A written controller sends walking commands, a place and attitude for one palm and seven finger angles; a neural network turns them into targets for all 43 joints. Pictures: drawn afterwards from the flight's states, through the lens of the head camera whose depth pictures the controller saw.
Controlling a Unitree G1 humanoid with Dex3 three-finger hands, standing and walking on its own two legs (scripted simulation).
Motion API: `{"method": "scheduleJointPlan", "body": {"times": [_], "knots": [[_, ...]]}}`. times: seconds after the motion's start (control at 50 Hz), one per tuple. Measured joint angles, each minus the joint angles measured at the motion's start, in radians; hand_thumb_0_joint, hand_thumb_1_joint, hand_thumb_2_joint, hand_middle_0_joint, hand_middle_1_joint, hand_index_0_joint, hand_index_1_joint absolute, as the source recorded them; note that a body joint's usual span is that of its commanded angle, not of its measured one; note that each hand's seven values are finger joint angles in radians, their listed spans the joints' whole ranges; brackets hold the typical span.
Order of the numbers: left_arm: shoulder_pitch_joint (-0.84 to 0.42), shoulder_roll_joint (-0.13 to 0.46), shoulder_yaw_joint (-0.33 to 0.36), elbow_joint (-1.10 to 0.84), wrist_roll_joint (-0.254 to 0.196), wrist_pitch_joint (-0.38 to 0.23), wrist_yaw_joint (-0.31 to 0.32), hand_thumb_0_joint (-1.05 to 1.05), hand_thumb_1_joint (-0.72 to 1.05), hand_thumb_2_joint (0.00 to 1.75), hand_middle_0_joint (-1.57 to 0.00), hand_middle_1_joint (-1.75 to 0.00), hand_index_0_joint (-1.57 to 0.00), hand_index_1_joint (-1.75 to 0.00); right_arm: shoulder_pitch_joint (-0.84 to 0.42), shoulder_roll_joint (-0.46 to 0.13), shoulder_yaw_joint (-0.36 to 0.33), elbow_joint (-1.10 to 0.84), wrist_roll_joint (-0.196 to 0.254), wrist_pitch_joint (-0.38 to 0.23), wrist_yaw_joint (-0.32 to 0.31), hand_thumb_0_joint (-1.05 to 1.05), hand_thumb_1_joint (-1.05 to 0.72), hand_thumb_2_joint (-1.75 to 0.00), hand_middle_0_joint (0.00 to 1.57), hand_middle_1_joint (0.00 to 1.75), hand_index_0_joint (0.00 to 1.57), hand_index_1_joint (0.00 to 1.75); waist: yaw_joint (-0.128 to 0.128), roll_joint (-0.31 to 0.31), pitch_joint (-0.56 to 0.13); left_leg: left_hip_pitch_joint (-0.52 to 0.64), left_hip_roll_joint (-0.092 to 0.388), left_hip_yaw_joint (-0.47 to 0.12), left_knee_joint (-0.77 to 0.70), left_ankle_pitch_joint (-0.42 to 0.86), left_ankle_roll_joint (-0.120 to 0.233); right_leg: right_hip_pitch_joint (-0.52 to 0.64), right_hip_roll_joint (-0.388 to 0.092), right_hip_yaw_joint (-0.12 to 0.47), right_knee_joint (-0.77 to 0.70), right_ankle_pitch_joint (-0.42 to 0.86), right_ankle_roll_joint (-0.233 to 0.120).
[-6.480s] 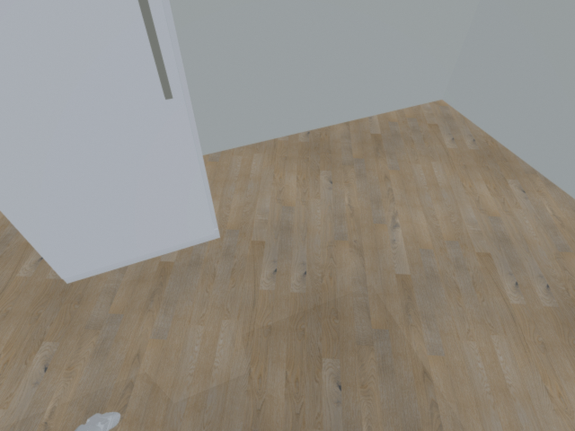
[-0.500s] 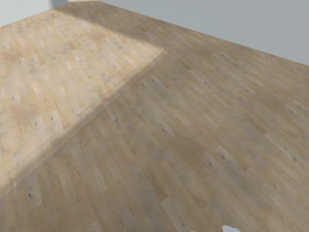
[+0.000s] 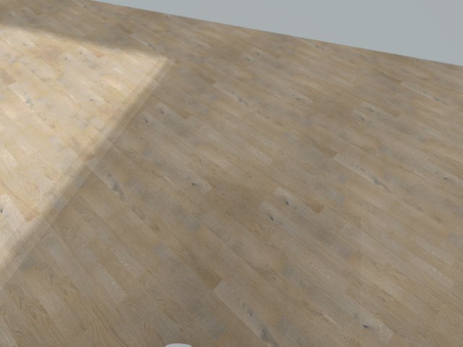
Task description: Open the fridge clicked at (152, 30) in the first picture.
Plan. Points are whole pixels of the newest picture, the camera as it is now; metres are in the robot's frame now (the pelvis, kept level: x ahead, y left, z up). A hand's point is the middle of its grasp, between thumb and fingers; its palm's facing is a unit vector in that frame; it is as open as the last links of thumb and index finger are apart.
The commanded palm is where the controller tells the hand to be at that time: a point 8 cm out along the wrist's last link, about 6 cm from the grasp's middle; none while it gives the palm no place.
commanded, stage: turn to face it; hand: right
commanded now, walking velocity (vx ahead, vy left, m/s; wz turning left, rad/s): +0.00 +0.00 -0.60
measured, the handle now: out of the picture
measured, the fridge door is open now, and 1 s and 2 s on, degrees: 0 0 0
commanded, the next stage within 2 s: none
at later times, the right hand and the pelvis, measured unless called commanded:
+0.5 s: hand out of the picture -0.05 -0.22 -0.19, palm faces +0.36 +0.90 -0.24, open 7.4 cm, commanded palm none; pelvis -0.02 -0.01 -0.02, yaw -20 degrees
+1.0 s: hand out of the picture +0.01 -0.22 -0.13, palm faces +0.56 +0.78 -0.29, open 7.4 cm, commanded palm none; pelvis +0.01 +0.02 +0.00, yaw -37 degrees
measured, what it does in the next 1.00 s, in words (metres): steps on the spot, turning right: left foot, then right foot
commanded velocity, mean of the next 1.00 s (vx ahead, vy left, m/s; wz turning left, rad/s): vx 0.00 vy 0.00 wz -0.60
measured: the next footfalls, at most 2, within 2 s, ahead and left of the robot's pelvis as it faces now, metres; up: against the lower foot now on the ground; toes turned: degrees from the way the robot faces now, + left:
left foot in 0.04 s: +0.02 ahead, +0.14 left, +0.00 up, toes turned +0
right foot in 0.44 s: -0.01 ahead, -0.12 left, +0.00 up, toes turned -25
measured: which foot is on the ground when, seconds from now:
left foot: up 0.00-0.02, down 0.04-0.44, up 0.46-0.90, down 0.92-1.00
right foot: down 0.00-0.04, up 0.06-0.42, down 0.44-0.92, up 0.94-1.00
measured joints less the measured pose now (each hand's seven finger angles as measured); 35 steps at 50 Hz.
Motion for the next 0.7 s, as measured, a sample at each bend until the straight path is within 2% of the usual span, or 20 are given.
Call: {"method": "scheduleJointPlan", "body": {"times": [0.04,0.08,0.12,0.16,0.22,0.28,0.34,0.4,0.44,0.46,0.5,0.56,0.62,0.7], "knots": [[0.006,0.01,0.009,-0.008,-0.004,0.011,-0.004,0.01,0.9,0.9,-0.2,-0.3,-0.21,-0.3,0.007,0.002,0.007,-0.023,-0.002,-0.014,0.001,0.01,-0.91,-0.89,0.2,0.3,0.19,0.3,-0.005,0.004,-0.017,0.072,0.003,0.01,-0.168,0.06,0.018,-0.027,0.022,0.019,0.036,-0.008,0.016],[-0.003,0.027,0.022,-0.008,-0.005,0.024,-0.005,0.01,0.9,0.9,-0.2,-0.3,-0.21,-0.3,0.011,0.018,0.018,-0.03,-0.011,-0.021,-0.003,0.01,-0.91,-0.89,0.2,0.3,0.2,0.3,-0.011,-0.012,-0.017,0.073,0.007,0.031,-0.166,0.085,0.049,-0.089,0.029,0.017,0.195,-0.174,0.038],[-0.009,0.039,0.029,-0.005,0.0,0.035,-0.009,0.01,0.9,0.9,-0.2,-0.3,-0.2,-0.3,0.025,0.032,0.029,-0.033,-0.013,-0.019,-0.002,0.01,-0.91,-0.89,0.2,0.3,0.2,0.3,-0.012,-0.015,-0.022,0.087,0.024,0.057,-0.165,0.094,0.057,-0.151,0.029,-0.015,0.404,-0.253,0.049],[-0.018,0.045,0.03,-0.006,0.001,0.036,-0.017,0.01,0.9,0.9,-0.2,-0.3,-0.2,-0.3,0.039,0.04,0.035,-0.031,-0.015,-0.018,-0.003,0.01,-0.91,-0.89,0.2,0.3,0.2,0.3,-0.009,-0.008,-0.023,0.11,0.039,0.079,-0.189,0.105,0.057,-0.188,0.009,-0.048,0.563,-0.235,0.064],[-0.026,0.045,0.025,-0.01,-0.003,0.032,-0.023,0.01,0.91,0.9,-0.2,-0.3,-0.2,-0.3,0.047,0.045,0.044,-0.026,-0.017,-0.022,-0.002,0.01,-0.9,-0.89,0.2,0.3,0.2,0.3,-0.003,0.011,-0.013,0.137,0.065,0.118,-0.209,0.109,0.056,-0.186,-0.03,-0.083,0.636,-0.214,0.088],[-0.04,0.042,0.019,-0.006,-0.006,0.038,-0.025,0.01,0.91,0.9,-0.2,-0.3,-0.2,-0.3,0.053,0.049,0.051,-0.026,-0.02,-0.029,0.001,0.01,-0.9,-0.89,0.2,0.3,0.2,0.3,-0.01,0.029,-0.001,0.148,0.092,0.159,-0.208,0.101,0.05,-0.142,-0.058,-0.104,0.571,-0.234,0.101],[-0.064,0.039,0.01,-0.004,-0.009,0.041,-0.027,0.01,0.91,0.9,-0.2,-0.3,-0.2,-0.3,0.061,0.044,0.054,-0.026,-0.024,-0.031,0.005,0.01,-0.9,-0.89,0.21,0.3,0.2,0.3,-0.026,0.045,0.015,0.144,0.117,0.195,-0.187,0.087,0.038,-0.077,-0.071,-0.128,0.439,-0.262,0.1],[-0.09,0.033,-0.001,-0.015,-0.012,0.032,-0.028,0.01,0.91,0.9,-0.2,-0.3,-0.2,-0.3,0.072,0.028,0.047,-0.019,-0.025,-0.026,0.008,0.01,-0.9,-0.89,0.21,0.3,0.2,0.3,-0.043,0.062,0.028,0.13,0.146,0.229,-0.144,0.062,0.018,0.001,-0.069,-0.158,0.277,-0.26,0.087],[-0.098,0.032,-0.008,-0.033,-0.012,0.017,-0.029,0.01,0.91,0.9,-0.2,-0.3,-0.2,-0.3,0.087,0.009,0.037,-0.015,-0.019,-0.02,0.011,0.01,-0.9,-0.89,0.21,0.3,0.2,0.3,-0.048,0.072,0.027,0.105,0.169,0.25,-0.08,0.029,-0.001,0.07,-0.061,-0.179,0.124,-0.166,0.063],[-0.106,0.025,-0.008,-0.039,-0.01,0.005,-0.029,0.01,0.91,0.9,-0.2,-0.3,-0.2,-0.3,0.088,-0.006,0.029,-0.011,-0.015,-0.013,0.013,0.01,-0.9,-0.89,0.21,0.3,0.2,0.3,-0.048,0.089,0.031,0.071,0.185,0.23,-0.006,0.011,-0.009,0.066,-0.046,-0.181,0.119,-0.168,0.029],[-0.117,0.012,-0.016,-0.05,-0.014,-0.016,-0.024,0.01,0.91,0.9,-0.2,-0.3,-0.2,-0.3,0.081,-0.032,0.016,0.003,-0.013,0.011,0.008,0.01,-0.9,-0.89,0.21,0.3,0.2,0.3,-0.057,0.106,0.042,-0.015,0.162,0.141,0.194,-0.099,-0.022,0.049,-0.035,-0.176,0.154,-0.192,-0.013],[-0.107,0.0,-0.024,-0.059,-0.012,-0.03,-0.006,0.01,0.9,0.9,-0.2,-0.3,-0.2,-0.3,0.064,-0.051,0.001,0.022,-0.011,0.028,0.004,0.01,-0.91,-0.89,0.2,0.3,0.2,0.3,-0.052,0.093,0.039,-0.111,0.113,0.068,0.393,-0.09,-0.031,0.067,-0.032,-0.147,0.117,-0.176,-0.023],[-0.089,-0.008,-0.03,-0.054,-0.01,-0.03,0.001,0.0,0.9,0.9,-0.2,-0.3,-0.21,-0.3,0.043,-0.059,-0.006,0.011,-0.01,0.023,0.009,0.01,-0.91,-0.89,0.2,0.3,0.2,0.3,-0.049,0.081,0.033,-0.156,0.095,0.033,0.427,-0.019,-0.039,0.098,-0.019,-0.118,0.049,-0.136,-0.028],[-0.06,-0.014,-0.032,-0.04,-0.009,-0.024,0.001,0.0,0.9,0.9,-0.2,-0.3,-0.21,-0.3,0.012,-0.055,-0.005,-0.015,-0.01,0.016,0.01,0.01,-0.91,-0.89,0.2,0.3,0.19,0.3,-0.039,0.065,0.022,-0.161,0.079,0.004,0.358,0.02,-0.046,0.122,0.0,-0.077,-0.007,-0.101,-0.03]]}}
